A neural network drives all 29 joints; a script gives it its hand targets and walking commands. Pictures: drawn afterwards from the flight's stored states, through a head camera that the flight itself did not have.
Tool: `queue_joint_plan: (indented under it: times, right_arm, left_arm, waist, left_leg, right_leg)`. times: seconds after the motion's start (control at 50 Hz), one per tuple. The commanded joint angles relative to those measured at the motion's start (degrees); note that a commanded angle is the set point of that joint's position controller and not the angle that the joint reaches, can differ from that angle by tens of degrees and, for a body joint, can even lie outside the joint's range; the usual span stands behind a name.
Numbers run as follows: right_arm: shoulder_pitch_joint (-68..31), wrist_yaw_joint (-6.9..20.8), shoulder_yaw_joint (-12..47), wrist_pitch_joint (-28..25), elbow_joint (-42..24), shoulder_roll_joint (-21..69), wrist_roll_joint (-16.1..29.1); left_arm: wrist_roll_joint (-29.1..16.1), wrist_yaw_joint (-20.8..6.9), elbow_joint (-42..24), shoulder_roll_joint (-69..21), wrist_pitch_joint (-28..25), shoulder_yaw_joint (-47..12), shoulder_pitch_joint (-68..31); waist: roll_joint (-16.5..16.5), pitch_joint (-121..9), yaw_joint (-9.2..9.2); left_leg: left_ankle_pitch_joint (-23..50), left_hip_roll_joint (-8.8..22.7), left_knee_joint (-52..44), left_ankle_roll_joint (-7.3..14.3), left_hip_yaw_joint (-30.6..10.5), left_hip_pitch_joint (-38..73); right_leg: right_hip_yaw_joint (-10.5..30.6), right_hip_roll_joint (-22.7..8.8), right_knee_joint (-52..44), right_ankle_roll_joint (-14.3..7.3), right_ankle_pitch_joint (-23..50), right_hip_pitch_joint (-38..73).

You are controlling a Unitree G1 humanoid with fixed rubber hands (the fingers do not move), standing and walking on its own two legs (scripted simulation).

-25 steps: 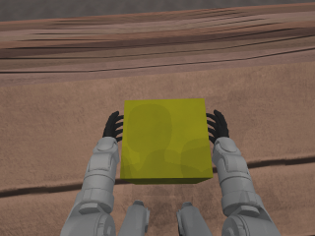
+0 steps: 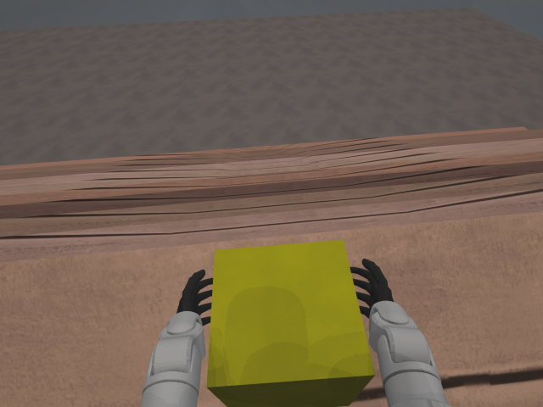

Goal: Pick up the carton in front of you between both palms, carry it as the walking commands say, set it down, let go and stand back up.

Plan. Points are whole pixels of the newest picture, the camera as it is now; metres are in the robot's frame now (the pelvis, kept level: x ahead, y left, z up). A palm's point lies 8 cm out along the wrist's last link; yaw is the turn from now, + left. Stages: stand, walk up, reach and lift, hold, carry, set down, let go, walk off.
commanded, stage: reach and lift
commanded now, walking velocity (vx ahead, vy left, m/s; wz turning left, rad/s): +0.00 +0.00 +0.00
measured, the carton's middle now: (285, 332) +0.29 +0.00 -0.07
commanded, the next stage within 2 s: hold in 1.08 s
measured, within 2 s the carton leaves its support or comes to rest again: neither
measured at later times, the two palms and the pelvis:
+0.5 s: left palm (188, 313) +0.27 +0.15 +0.03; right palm (390, 305) +0.28 -0.15 +0.04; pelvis -0.03 +0.00 +0.00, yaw -1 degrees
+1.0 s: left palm (183, 306) +0.28 +0.15 +0.04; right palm (388, 296) +0.28 -0.15 +0.05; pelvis -0.01 +0.00 +0.01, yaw +0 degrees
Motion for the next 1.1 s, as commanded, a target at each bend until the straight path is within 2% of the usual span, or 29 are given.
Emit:
queue_joint_plan:
  times: [0.0, 0.02, 0.06, 0.18, 0.22, 0.32, 0.34, 0.38, 0.42, 0.5, 0.52, 0.54, 0.56, 0.62, 0.66, 0.68, 0.7, 0.72, 0.76, 0.8, 0.82, 0.84, 0.9, 0.94, 0.96, 0.98, 1.02, 1.06, 1.08]
  right_arm:
    - [-23.0, 14.8, 34.8, 4.9, -2.0, 57.6, 8.9]
    - [-26.9, 14.7, 33.2, 5.2, -4.0, 55.6, 8.4]
    - [-23.1, 15.7, 31.7, 6.6, -2.0, 56.1, 7.9]
    - [-34.4, 16.4, 31.0, 7.0, -3.3, 55.5, 9.8]
    - [-33.0, 16.8, 30.7, 8.2, -1.2, 56.9, 9.1]
    - [-40.0, 18.3, 27.5, 8.1, 4.1, 57.9, 7.8]
    - [-42.1, 18.5, 27.3, 7.4, 5.8, 58.8, 7.3]
    - [-42.1, 18.8, 27.1, 5.7, 2.1, 58.0, 6.7]
    - [-42.6, 19.2, 27.9, 5.9, 5.1, 58.8, 6.5]
    - [-36.1, 18.5, 27.3, 7.2, 2.7, 58.9, 7.6]
    - [-38.2, 19.0, 27.6, 7.5, 4.6, 57.5, 6.7]
    - [-33.9, 18.5, 27.5, 7.5, 3.0, 58.1, 8.0]
    - [-38.8, 18.6, 28.7, 7.2, 1.3, 58.8, 8.8]
    - [-36.3, 18.3, 29.4, 8.3, -1.3, 57.2, 8.8]
    - [-32.4, 18.0, 30.1, 8.6, -1.4, 57.3, 7.8]
    - [-30.6, 17.8, 29.8, 9.4, -0.5, 58.1, 8.7]
    - [-31.4, 17.1, 30.4, 9.6, -2.2, 57.7, 8.7]
    - [-31.1, 17.4, 30.8, 9.2, -6.8, 54.5, 7.3]
    - [-29.7, 17.5, 34.0, 9.4, -8.6, 56.0, 9.8]
    - [-28.2, 16.9, 32.7, 10.1, -10.8, 55.7, 8.8]
    - [-25.1, 16.9, 31.1, 10.9, -5.9, 53.2, 7.9]
    - [-26.1, 16.9, 33.6, 10.5, -8.1, 55.7, 9.4]
    - [-28.1, 17.1, 30.8, 11.4, -6.0, 56.4, 7.7]
    - [-32.4, 17.3, 33.4, 10.8, -7.2, 57.1, 11.2]
    - [-27.9, 17.9, 33.9, 10.7, -7.4, 57.6, 10.5]
    - [-28.3, 17.3, 35.9, 10.9, -11.8, 57.0, 11.2]
    - [-27.0, 16.6, 34.7, 11.9, -10.3, 57.0, 9.4]
    - [-28.2, 16.6, 31.0, 12.3, -5.9, 55.5, 10.0]
    - [-27.5, 16.7, 33.0, 12.8, -8.3, 56.0, 10.8]
  left_arm:
    - [-11.7, -14.8, -4.2, -56.5, 2.6, -37.5, -29.6]
    - [-11.8, -15.6, -4.6, -55.6, 3.7, -35.0, -29.4]
    - [-11.7, -15.1, -4.0, -56.1, 5.7, -35.4, -28.9]
    - [-12.5, -15.7, -5.0, -55.9, 6.4, -33.8, -37.0]
    - [-11.4, -15.6, -4.4, -55.4, 7.1, -31.5, -37.5]
    - [-9.4, -16.2, 0.6, -56.5, 6.4, -28.9, -44.6]
    - [-9.0, -16.4, 0.0, -56.4, 5.5, -27.4, -45.3]
    - [-9.2, -17.3, 2.7, -59.6, 4.9, -27.6, -47.0]
    - [-10.1, -17.2, 2.1, -59.0, 4.6, -27.3, -47.0]
    - [-9.7, -16.9, -2.7, -58.4, 5.9, -29.7, -43.4]
    - [-9.0, -16.4, -1.7, -57.6, 6.0, -27.9, -44.6]
    - [-10.0, -16.4, -2.5, -57.0, 6.5, -30.0, -42.3]
    - [-8.6, -16.5, -1.4, -57.2, 6.6, -28.4, -40.1]
    - [-10.5, -16.8, -4.8, -58.7, 7.1, -32.7, -41.0]
    - [-13.0, -16.6, -9.7, -57.8, 7.6, -34.1, -42.8]
    - [-11.8, -16.4, -10.5, -56.4, 8.0, -35.1, -40.3]
    - [-12.4, -16.4, -8.2, -56.7, 8.2, -33.7, -39.8]
    - [-10.5, -16.3, -5.1, -59.4, 9.0, -32.3, -34.3]
    - [-10.9, -16.3, -9.6, -57.1, 8.6, -34.2, -30.9]
    - [-10.1, -16.0, -10.3, -56.9, 9.4, -32.9, -30.3]
    - [-11.7, -16.0, -9.2, -55.7, 9.7, -32.6, -29.6]
    - [-9.6, -16.2, -8.0, -54.5, 9.6, -31.1, -29.4]
    - [-11.3, -16.9, -10.8, -53.4, 9.1, -31.6, -37.0]
    - [-11.3, -16.6, -9.3, -55.6, 9.2, -33.6, -35.3]
    - [-13.3, -16.3, -12.8, -57.1, 9.2, -35.9, -35.8]
    - [-14.4, -16.1, -12.2, -58.2, 9.3, -37.8, -32.0]
    - [-12.1, -16.2, -13.0, -56.6, 10.0, -35.2, -34.1]
    - [-12.9, -16.1, -11.9, -54.6, 10.6, -34.7, -35.6]
    - [-12.5, -16.1, -13.5, -53.7, 10.5, -33.8, -31.6]
  waist:
    - [-1.3, -10.2, -0.3]
    - [-3.4, -8.4, 0.23]
    - [1.4, -10.3, -0.85]
    - [3.2, -6.1, -1.07]
    - [0.7, -4.8, 0.87]
    - [-1.7, -4.2, -0.04]
    - [-2.8, -4.9, 2.11]
    - [0.6, -7.7, -1.93]
    - [-2.6, -7.5, 0.41]
    - [1.8, -11.6, -0.26]
    - [1.4, -10.1, 1.61]
    - [2.3, -10.2, -1.34]
    - [1.4, -9.8, 1.8]
    - [0.8, -10.9, -0.88]
    - [0.4, -11.0, -1.11]
    - [2.8, -11.0, 1.46]
    - [-0.6, -11.3, 0.66]
    - [3.8, -10.9, -0.85]
    - [-0.7, -13.7, 1.07]
    - [0.4, -13.7, 0.08]
    - [0.0, -9.0, -0.44]
    - [1.6, -9.1, 2.15]
    - [-4.6, -6.9, -0.61]
    - [0.7, -8.6, 0.6]
    - [-1.1, -11.9, -1.73]
    - [-3.1, -11.1, 0.77]
    - [-0.8, -9.8, -0.81]
    - [-1.0, -6.7, -0.53]
    - [-0.1, -6.2, 1.92]
  left_leg:
    - [15.7, -3.1, -6.4, 0.2, 4.8, 12.2]
    - [13.2, -2.7, -6.9, 0.5, 4.6, 10.7]
    - [15.0, -2.9, -9.2, -0.2, 3.4, 15.4]
    - [4.9, -1.6, -8.6, 0.8, 4.0, 14.4]
    - [5.3, -2.1, -9.3, 0.4, 4.0, 12.6]
    - [-3.9, -1.6, -10.2, 1.1, 6.0, 13.1]
    - [-3.4, -2.6, -8.8, 1.2, 5.9, 10.3]
    - [-0.6, -2.6, -8.4, 0.6, 7.1, 14.4]
    - [-0.7, -2.2, -8.9, 1.3, 5.5, 13.3]
    - [10.2, -2.7, -9.3, 1.0, 5.9, 17.5]
    - [8.7, -2.6, -10.5, 0.4, 4.8, 18.1]
    - [7.8, -2.3, -9.9, 0.2, 5.9, 18.8]
    - [8.5, -1.7, -10.5, 0.9, 4.4, 18.4]
    - [12.4, -2.0, -10.9, 0.4, 5.5, 20.7]
    - [14.1, -2.0, -9.6, -0.7, 5.1, 20.1]
    - [14.0, -1.9, -10.7, -0.2, 4.5, 19.9]
    - [15.2, -1.6, -10.2, 0.2, 5.6, 18.9]
    - [15.7, -2.3, -12.3, -0.5, 5.3, 21.1]
    - [21.7, -3.1, -11.7, -0.3, 5.2, 20.0]
    - [26.6, -3.1, -10.8, -0.6, 5.2, 22.8]
    - [25.1, -2.5, -11.2, -0.9, 4.0, 21.7]
    - [17.3, -3.3, -12.2, -0.2, 5.4, 19.5]
    - [12.8, -3.2, -12.3, 1.0, 5.4, 20.5]
    - [16.0, -3.7, -11.1, 0.5, 5.5, 20.6]
    - [16.6, -3.4, -11.8, -0.2, 5.4, 22.1]
    - [20.6, -3.0, -11.2, 0.1, 5.5, 22.4]
    - [20.1, -3.9, -11.6, 0.0, 5.1, 21.1]
    - [16.0, -2.3, -12.3, 0.4, 4.8, 20.5]
    - [17.1, -3.3, -12.9, 0.5, 5.4, 19.5]
  right_leg:
    - [-3.4, 2.3, -6.7, 1.0, 21.6, 12.7]
    - [-4.7, 3.1, -7.9, 0.8, 13.3, 12.5]
    - [-4.0, 2.6, -9.1, -0.4, 17.0, 13.0]
    - [-5.1, 1.5, -9.1, -1.3, 5.3, 10.5]
    - [-5.4, 1.9, -9.5, -0.9, 7.4, 12.9]
    - [-5.2, 2.8, -8.9, -0.7, -1.3, 10.7]
    - [-5.1, 1.6, -11.0, -0.6, -5.3, 10.4]
    - [-4.7, 2.1, -9.9, -0.6, -0.2, 9.4]
    - [-6.1, 2.7, -8.9, -0.7, -0.1, 10.0]
    - [-5.3, 2.8, -9.8, -0.4, 10.1, 12.2]
    - [-6.2, 2.6, -9.8, -0.5, 10.2, 12.6]
    - [-5.1, 1.9, -10.5, -0.6, 9.0, 12.9]
    - [-6.5, 2.5, -10.3, -0.5, 6.8, 10.2]
    - [-6.7, 4.1, -11.2, -0.3, 9.9, 12.1]
    - [-6.5, 3.0, -10.8, -0.9, 13.4, 15.3]
    - [-5.0, 2.5, -11.2, -1.0, 12.3, 15.7]
    - [-5.9, 3.0, -10.6, -0.6, 15.1, 17.6]
    - [-5.5, 3.0, -11.5, -1.1, 16.3, 14.5]
    - [-5.3, 3.4, -11.3, 0.4, 22.6, 19.9]
    - [-5.5, 3.2, -12.1, 0.1, 24.5, 17.7]
    - [-5.4, 3.0, -12.7, -0.4, 21.7, 18.1]
    - [-4.8, 2.6, -12.5, 0.4, 19.5, 19.4]
    - [-5.5, 2.7, -13.6, 1.1, 14.2, 14.9]
    - [-3.8, 2.3, -12.6, 0.5, 18.0, 17.3]
    - [-4.8, 2.7, -12.5, 0.0, 18.5, 18.4]
    - [-6.0, 3.6, -12.0, 0.2, 21.1, 19.5]
    - [-3.8, 2.5, -12.7, 0.9, 24.8, 21.3]
    - [-5.4, 2.7, -13.1, -0.3, 16.9, 19.9]
    - [-4.8, 2.5, -13.6, 0.2, 19.1, 21.3]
